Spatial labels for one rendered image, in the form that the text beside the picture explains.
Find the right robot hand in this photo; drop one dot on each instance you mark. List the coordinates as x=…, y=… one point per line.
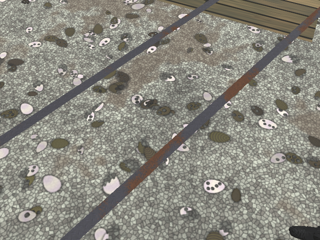
x=305, y=232

